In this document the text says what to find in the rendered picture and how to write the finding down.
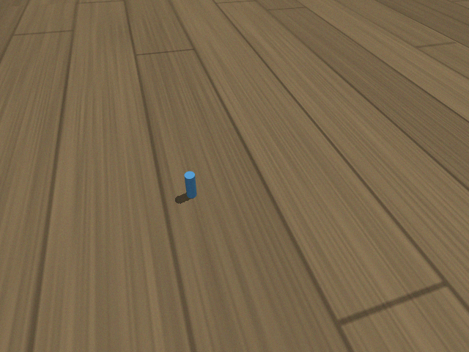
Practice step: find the can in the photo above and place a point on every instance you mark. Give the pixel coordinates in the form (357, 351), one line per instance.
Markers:
(190, 184)

